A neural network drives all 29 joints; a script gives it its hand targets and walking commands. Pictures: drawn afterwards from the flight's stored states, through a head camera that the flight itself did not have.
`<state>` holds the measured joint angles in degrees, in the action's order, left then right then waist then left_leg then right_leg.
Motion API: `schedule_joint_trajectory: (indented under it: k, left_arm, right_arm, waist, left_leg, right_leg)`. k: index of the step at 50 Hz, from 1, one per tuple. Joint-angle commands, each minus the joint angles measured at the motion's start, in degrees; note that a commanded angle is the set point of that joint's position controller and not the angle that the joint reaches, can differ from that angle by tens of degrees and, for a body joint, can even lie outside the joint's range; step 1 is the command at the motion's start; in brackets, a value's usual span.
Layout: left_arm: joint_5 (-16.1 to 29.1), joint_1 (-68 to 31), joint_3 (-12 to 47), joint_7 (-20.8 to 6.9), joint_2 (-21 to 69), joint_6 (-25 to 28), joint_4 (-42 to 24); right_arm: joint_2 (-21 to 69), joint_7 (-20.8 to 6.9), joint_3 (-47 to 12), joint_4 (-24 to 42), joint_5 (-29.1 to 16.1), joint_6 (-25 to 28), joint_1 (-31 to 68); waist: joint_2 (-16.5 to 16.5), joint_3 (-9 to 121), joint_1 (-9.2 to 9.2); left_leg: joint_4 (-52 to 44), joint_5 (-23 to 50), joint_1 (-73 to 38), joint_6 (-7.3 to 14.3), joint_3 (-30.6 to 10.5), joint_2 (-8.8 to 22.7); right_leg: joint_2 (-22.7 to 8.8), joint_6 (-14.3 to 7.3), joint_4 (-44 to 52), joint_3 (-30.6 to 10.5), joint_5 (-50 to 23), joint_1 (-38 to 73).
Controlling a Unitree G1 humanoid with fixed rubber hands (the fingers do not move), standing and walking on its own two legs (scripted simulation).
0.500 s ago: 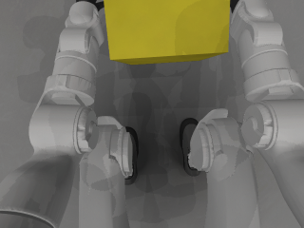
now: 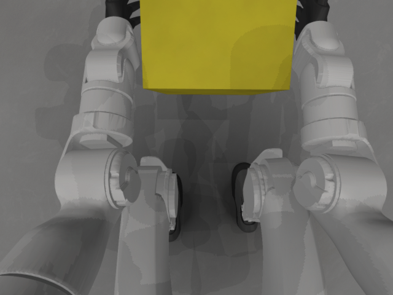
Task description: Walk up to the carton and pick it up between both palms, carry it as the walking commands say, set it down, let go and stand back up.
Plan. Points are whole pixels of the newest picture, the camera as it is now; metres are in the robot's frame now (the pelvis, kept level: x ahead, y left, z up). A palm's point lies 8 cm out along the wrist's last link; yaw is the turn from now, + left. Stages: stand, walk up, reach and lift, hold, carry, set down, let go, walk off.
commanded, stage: reach and lift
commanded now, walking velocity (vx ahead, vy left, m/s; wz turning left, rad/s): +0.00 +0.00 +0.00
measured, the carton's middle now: (212, 37) +0.54 -0.03 -0.18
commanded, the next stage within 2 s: none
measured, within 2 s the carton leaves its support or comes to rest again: neither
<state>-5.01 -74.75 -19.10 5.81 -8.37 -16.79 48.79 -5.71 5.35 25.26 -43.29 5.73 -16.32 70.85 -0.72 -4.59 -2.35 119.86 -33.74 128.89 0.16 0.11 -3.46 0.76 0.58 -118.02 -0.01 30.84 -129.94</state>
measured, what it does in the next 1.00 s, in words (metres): rises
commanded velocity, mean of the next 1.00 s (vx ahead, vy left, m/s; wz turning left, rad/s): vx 0.00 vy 0.00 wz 0.00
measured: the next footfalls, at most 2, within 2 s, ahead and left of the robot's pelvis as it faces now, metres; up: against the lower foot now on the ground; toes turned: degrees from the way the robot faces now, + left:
none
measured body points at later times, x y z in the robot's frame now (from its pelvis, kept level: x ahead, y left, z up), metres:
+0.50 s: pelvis +0.00 +0.00 +0.05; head +0.30 +0.00 +0.38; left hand +0.54 +0.13 -0.05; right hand +0.52 -0.17 -0.04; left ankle +0.10 +0.11 -0.37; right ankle +0.11 -0.12 -0.37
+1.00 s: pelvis +0.00 +0.00 +0.10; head +0.27 -0.01 +0.46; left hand +0.52 +0.13 +0.03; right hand +0.50 -0.17 +0.03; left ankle +0.10 +0.11 -0.37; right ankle +0.11 -0.12 -0.37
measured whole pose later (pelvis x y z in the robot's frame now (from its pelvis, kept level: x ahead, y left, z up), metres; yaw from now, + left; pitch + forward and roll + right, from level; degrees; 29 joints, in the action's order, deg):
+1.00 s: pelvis +0.00 +0.00 +0.10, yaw +0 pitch +44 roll +0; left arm -13.2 -61.8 -25.9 2.0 -0.9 -21.6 41.0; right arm 1.7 2.5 29.4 -35.2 13.3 -22.1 58.6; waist -0.8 8.9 -1.8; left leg 99.3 -29.8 113.4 -0.3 -0.9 -3.4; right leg 1.5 0.3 -98.0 -0.7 27.2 -114.7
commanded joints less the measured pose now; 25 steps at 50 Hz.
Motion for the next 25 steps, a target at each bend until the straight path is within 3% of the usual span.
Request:
schedule_joint_trajectory:
  k: [1, 10, 25]
  left_arm:
    - [6.8, -34.2, 24.4, -14.8, 59.1, 1.3, -4.9]
    - [5.8, -31.5, 24.8, -14.0, 60.5, 0.4, -5.9]
    - [2.1, -28.1, 21.3, -15.5, 62.8, -1.7, -4.7]
  right_arm:
    - [55.6, -16.3, -27.9, 2.4, -6.8, -0.3, 36.2]
    - [57.1, -16.4, -29.0, 4.2, -6.0, -1.3, 34.2]
    - [59.5, -16.8, -25.6, 3.1, -1.9, -3.6, 30.2]
  waist:
    - [-2.2, 69.5, -1.54]
    - [-1.6, 72.2, -0.96]
    - [-1.5, 70.3, -0.92]
  left_leg:
    - [-11.3, 19.1, -33.6, -0.8, 2.9, -6.2]
    - [-14.5, 20.4, -36.7, -1.0, 2.7, -6.7]
    - [-21.2, 16.0, -36.8, -1.1, 2.5, -7.2]
  right_leg:
    - [6.8, 0.1, 8.5, 3.8, -20.6, 38.2]
    - [7.3, 0.6, 11.5, 3.9, -20.9, 39.7]
    - [7.9, 0.3, 18.3, 3.7, -16.7, 41.9]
